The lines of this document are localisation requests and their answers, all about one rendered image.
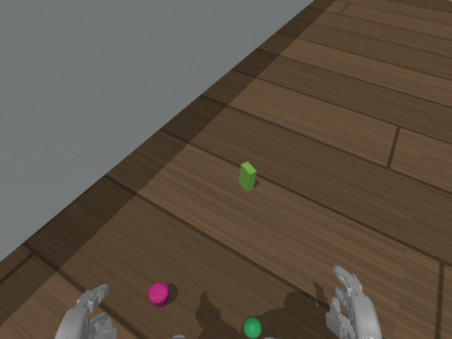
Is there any left robot hand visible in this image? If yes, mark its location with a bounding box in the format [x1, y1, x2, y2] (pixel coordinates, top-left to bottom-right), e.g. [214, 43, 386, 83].
[54, 284, 117, 339]

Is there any right robot hand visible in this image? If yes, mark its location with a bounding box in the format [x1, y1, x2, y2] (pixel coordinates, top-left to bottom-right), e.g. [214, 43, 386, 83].
[326, 265, 382, 339]

